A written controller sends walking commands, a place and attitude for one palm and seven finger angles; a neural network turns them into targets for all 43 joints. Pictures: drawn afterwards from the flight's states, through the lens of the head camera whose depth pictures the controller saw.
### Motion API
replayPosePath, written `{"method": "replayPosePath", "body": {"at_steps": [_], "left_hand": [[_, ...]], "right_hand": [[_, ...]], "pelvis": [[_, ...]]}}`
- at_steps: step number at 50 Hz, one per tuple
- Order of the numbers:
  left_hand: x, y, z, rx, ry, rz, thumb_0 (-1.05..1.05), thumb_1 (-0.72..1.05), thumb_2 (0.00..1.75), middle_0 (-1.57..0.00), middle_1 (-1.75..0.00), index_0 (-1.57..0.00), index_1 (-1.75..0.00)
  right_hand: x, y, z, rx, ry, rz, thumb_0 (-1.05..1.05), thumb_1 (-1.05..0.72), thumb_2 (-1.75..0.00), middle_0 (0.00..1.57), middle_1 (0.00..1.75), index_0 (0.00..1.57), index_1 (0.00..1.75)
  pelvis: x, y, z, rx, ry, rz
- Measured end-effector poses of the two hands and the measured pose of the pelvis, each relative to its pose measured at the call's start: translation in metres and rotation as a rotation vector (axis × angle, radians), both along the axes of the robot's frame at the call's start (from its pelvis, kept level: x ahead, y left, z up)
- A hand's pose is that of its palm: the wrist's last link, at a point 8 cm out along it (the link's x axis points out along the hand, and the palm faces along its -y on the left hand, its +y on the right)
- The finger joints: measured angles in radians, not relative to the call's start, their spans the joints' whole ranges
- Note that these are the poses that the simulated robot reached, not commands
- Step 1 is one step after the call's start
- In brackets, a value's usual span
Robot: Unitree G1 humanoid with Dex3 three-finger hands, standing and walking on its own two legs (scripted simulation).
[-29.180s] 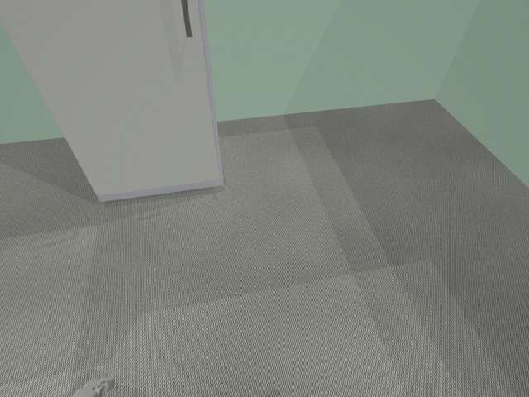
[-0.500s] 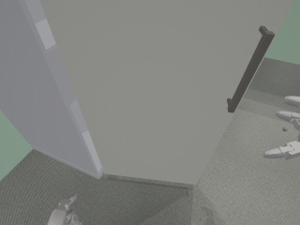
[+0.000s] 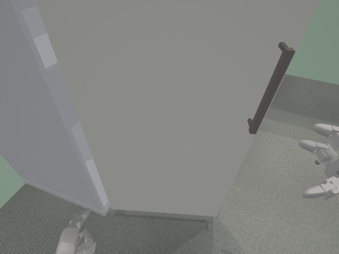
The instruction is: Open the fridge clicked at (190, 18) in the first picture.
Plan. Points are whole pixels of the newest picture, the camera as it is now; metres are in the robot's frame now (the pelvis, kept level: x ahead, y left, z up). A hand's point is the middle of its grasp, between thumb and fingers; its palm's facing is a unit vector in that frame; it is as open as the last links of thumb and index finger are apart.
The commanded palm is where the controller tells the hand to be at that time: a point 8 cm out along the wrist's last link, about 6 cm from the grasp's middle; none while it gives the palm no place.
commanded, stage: draw the hand back to the body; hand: right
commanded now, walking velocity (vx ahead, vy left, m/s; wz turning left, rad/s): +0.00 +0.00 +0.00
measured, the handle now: (265, 93) +0.47 -0.24 +0.18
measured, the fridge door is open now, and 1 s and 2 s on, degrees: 73 73 73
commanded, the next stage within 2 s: step back with the hand held close in 1.44 s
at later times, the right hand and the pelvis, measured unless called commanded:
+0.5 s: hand (327, 178) +0.23 -0.29 +0.15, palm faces +0.38 +0.89 -0.24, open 14.0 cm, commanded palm +0.18 -0.32 +0.17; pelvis -0.01 +0.00 +0.01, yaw +0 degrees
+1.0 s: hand (326, 180) +0.22 -0.27 +0.17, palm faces +0.43 +0.83 -0.36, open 9.4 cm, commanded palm +0.17 -0.31 +0.18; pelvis +0.02 -0.01 +0.02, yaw +2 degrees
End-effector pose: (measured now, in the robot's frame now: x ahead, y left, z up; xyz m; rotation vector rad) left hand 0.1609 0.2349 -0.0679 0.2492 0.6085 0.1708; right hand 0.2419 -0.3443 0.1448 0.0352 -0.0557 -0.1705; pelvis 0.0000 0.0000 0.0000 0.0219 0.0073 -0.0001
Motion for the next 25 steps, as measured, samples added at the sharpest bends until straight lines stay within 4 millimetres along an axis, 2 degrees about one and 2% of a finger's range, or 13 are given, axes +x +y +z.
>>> {"method": "replayPosePath", "body": {"at_steps": [6,14,19,25], "left_hand": [[0.009,-0.001,0.012,-0.027,-0.077,0.002,0.02,0.9,0.9,-0.21,-0.3,-0.2,-0.3],[0.014,-0.008,0.017,-0.036,-0.095,-0.029,0.02,0.9,0.9,-0.2,-0.3,-0.2,-0.3],[0.014,-0.015,0.016,-0.032,-0.095,-0.05,0.02,0.9,0.9,-0.2,-0.3,-0.2,-0.3],[0.01,-0.022,0.013,-0.026,-0.062,-0.09,0.02,0.9,0.9,-0.21,-0.3,-0.2,-0.3]], "right_hand": [[-0.004,0.008,0.004,-0.058,0.061,0.021,-0.01,0.55,-0.2,0.25,1.15,0.25,1.15],[-0.033,0.006,0.006,-0.041,0.022,-0.039,-0.01,0.55,-0.2,0.25,1.15,0.25,1.15],[-0.042,0.012,0.006,-0.053,0.034,-0.037,-0.01,0.52,-0.21,0.25,1.13,0.25,1.13],[-0.05,0.015,0.017,-0.283,0.03,-0.226,-0.01,0.39,-0.28,0.25,1.05,0.24,1.05]], "pelvis": [[0.002,-0.002,0.002,-0.007,0.0,0.013],[0.002,-0.002,0.002,-0.007,-0.013,0.011],[-0.004,-0.003,0.002,-0.003,-0.031,-0.001],[-0.009,-0.005,0.006,-0.005,-0.039,-0.001]]}}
